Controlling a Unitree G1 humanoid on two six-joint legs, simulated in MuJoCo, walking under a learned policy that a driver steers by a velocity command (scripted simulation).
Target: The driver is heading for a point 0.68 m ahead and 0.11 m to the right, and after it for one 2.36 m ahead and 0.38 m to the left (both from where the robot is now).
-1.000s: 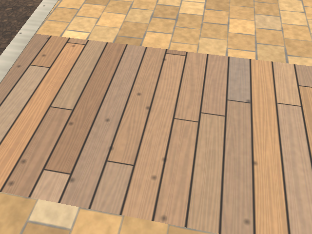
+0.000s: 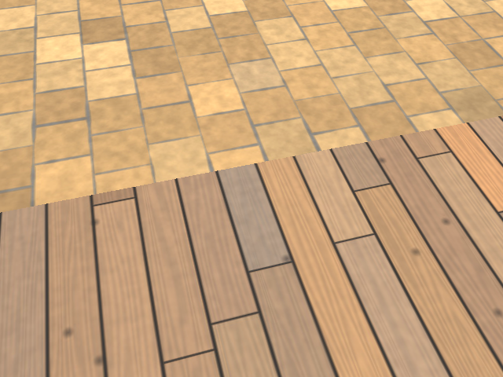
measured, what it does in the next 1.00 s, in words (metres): walks ahead, turning right: right foot, then left foot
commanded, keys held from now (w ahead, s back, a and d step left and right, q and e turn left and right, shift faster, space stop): w+e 0.60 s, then w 0.16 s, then w+q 0.24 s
